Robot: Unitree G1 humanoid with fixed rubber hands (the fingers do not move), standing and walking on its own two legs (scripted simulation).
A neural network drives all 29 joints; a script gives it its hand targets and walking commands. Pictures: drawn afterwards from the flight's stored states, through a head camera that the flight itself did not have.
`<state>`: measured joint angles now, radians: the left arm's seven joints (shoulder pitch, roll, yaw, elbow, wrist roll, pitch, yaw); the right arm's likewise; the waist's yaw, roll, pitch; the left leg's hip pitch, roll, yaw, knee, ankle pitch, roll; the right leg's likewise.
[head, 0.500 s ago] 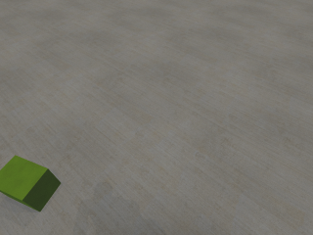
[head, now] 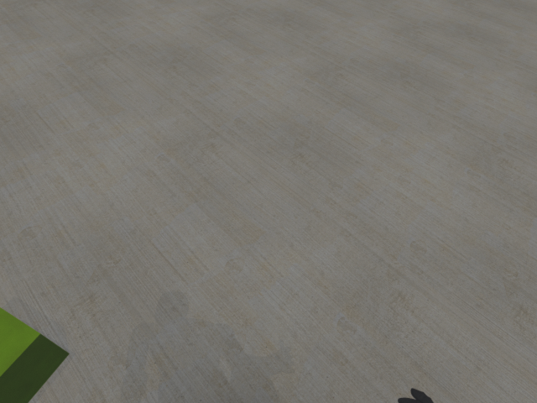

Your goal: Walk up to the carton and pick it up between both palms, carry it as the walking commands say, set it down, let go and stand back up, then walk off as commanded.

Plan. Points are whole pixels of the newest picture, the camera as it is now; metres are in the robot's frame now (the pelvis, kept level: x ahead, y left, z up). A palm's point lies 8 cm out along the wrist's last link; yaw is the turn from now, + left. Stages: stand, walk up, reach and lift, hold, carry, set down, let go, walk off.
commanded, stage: walk off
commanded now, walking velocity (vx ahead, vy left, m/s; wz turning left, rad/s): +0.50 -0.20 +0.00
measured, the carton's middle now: (0, 354) +0.33 +0.79 -0.65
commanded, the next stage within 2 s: none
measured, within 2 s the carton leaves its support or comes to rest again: neither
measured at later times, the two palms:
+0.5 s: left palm (213, 277) +0.36 +0.12 -0.12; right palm (488, 341) +0.27 -0.40 -0.12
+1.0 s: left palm (238, 225) +0.50 +0.08 -0.14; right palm (437, 187) +0.63 -0.40 -0.11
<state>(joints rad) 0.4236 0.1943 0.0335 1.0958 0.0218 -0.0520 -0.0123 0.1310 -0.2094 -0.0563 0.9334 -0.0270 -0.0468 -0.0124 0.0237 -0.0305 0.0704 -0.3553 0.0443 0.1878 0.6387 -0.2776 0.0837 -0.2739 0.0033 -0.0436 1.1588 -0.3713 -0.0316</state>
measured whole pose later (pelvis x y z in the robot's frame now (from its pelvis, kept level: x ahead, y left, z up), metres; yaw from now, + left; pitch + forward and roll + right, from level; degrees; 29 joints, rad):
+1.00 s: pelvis +0.55 -0.15 +0.01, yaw +1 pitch -1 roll -1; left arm 0.38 0.20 0.05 1.10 0.02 -0.05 -0.01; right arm 0.18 -0.20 -0.07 0.98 -0.03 -0.05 -0.02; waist 0.01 -0.03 0.07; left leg -0.30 0.05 0.20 0.56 -0.25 0.07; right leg -0.33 -0.02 -0.06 1.17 -0.32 -0.02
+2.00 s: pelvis +1.09 -0.29 +0.01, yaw +1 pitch -1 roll -1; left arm 0.36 0.20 0.05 1.08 0.02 -0.05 -0.01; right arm 0.19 -0.20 -0.07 0.99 -0.03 -0.06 -0.01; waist 0.00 -0.03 0.07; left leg -0.28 0.05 0.20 0.53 -0.24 0.06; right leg -0.34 -0.03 -0.06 1.16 -0.31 -0.02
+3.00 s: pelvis +1.62 -0.43 +0.01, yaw +1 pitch -1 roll -1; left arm 0.35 0.20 0.06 1.07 0.02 -0.05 -0.01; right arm 0.20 -0.21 -0.07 0.99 -0.03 -0.06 -0.01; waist 0.00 -0.03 0.07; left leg -0.26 0.05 0.20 0.51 -0.23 0.06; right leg -0.36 -0.05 -0.05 1.15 -0.29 -0.01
